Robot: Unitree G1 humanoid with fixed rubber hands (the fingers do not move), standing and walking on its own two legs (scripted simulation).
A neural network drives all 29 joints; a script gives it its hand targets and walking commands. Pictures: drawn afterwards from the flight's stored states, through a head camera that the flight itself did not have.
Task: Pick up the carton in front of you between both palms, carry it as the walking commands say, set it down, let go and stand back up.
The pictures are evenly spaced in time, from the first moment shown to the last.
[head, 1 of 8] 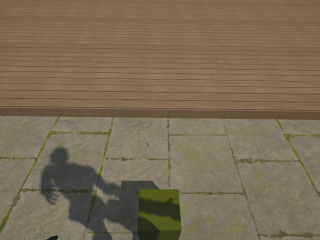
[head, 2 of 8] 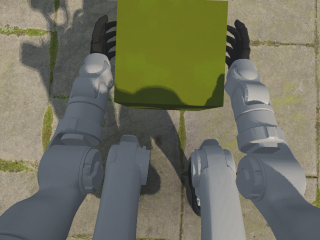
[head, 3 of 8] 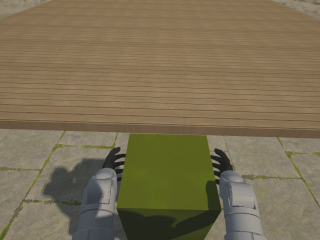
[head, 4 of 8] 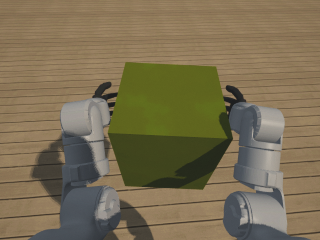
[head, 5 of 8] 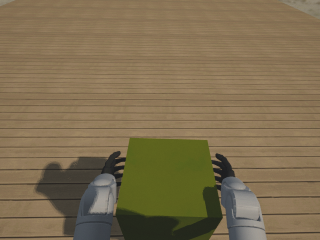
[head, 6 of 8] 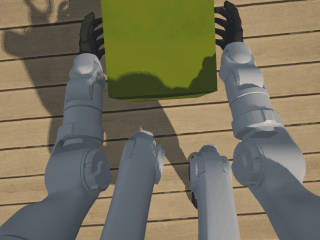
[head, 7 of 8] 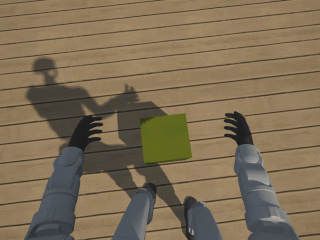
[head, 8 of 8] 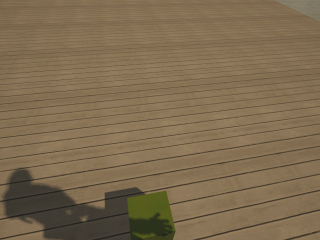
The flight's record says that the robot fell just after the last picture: no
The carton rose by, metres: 0.88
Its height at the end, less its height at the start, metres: +0.10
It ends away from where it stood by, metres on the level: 2.68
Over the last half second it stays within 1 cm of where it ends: yes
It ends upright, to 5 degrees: yes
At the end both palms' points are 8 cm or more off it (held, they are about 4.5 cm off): yes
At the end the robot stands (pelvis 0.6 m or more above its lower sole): yes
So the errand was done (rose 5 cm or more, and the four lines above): yes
